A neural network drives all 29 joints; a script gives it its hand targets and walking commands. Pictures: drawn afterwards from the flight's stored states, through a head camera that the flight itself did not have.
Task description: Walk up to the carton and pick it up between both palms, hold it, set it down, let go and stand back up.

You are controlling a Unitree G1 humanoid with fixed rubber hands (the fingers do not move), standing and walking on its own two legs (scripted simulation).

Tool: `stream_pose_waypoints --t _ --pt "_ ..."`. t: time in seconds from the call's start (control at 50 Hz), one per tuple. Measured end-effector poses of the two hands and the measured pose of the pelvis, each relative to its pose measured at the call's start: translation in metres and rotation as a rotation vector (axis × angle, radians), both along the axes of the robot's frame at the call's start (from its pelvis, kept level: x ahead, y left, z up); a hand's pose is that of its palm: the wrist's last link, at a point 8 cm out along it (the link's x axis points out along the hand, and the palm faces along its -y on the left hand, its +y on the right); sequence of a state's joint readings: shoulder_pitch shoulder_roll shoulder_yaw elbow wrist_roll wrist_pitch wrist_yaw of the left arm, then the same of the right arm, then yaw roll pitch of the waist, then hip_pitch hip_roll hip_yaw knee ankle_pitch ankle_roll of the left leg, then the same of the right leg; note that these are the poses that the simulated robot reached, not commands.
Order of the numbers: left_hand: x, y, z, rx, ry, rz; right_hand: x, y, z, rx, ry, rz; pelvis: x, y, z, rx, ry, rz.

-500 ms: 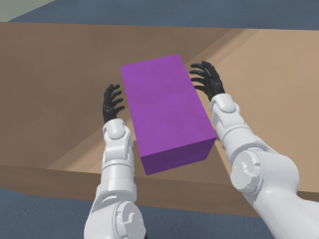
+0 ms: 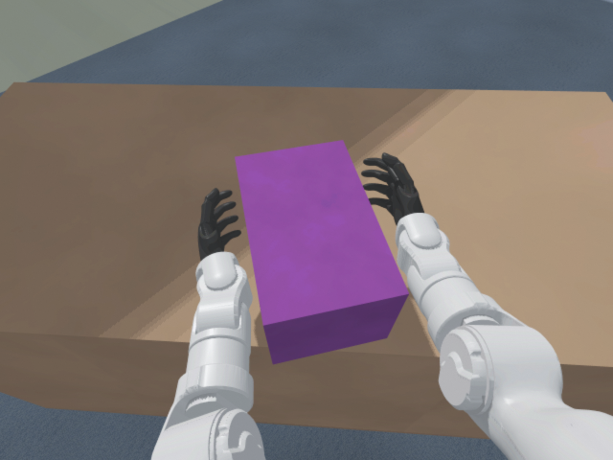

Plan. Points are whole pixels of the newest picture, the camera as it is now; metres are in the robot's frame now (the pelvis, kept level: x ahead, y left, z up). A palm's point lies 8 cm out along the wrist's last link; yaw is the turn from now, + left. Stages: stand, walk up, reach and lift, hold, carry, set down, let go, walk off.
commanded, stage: reach and lift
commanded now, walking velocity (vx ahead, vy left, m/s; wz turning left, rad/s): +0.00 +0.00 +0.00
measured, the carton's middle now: (309, 246) +0.41 +0.05 +0.00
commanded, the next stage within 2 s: none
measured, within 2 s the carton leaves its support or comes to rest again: neither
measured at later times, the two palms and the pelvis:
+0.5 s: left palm (207, 241) +0.35 +0.17 +0.10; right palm (422, 221) +0.38 -0.09 +0.11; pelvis -0.01 +0.01 +0.00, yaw +1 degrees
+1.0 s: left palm (194, 230) +0.34 +0.18 +0.12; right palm (425, 226) +0.36 -0.09 +0.13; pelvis -0.01 +0.02 +0.00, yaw +2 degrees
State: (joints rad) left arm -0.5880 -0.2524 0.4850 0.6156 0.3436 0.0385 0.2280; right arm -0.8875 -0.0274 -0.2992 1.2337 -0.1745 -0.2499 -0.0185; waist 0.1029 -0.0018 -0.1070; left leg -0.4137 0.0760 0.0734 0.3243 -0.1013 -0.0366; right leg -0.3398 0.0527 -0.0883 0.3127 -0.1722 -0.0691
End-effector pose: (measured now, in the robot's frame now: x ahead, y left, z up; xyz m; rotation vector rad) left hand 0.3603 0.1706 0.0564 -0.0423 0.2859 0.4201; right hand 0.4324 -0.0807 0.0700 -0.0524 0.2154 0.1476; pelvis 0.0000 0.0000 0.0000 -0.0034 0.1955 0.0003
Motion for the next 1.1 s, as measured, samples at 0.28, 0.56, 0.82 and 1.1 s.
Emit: stream_pose_waypoints --t 0.28,0.56,0.82,1.1 --pt "-0.009 -0.001 0.034 0.017 -0.019 -0.082 -0.030 -0.006 0.036 0.022 -0.022 -0.085 -0.011 0.002 0.003 0.008 -0.140 0.006" --pt "-0.016 -0.001 0.042 0.045 0.001 -0.137 -0.052 -0.009 0.038 0.028 -0.039 -0.135 -0.009 0.009 0.003 0.011 -0.248 0.013" --pt "-0.016 0.003 0.053 0.072 -0.014 -0.191 -0.062 -0.005 0.049 0.028 -0.100 -0.171 -0.006 0.014 0.003 0.012 -0.293 0.024" --pt "-0.019 0.010 0.076 0.100 -0.033 -0.263 -0.081 -0.001 0.064 0.056 -0.160 -0.227 -0.008 0.022 0.003 0.013 -0.358 0.034"
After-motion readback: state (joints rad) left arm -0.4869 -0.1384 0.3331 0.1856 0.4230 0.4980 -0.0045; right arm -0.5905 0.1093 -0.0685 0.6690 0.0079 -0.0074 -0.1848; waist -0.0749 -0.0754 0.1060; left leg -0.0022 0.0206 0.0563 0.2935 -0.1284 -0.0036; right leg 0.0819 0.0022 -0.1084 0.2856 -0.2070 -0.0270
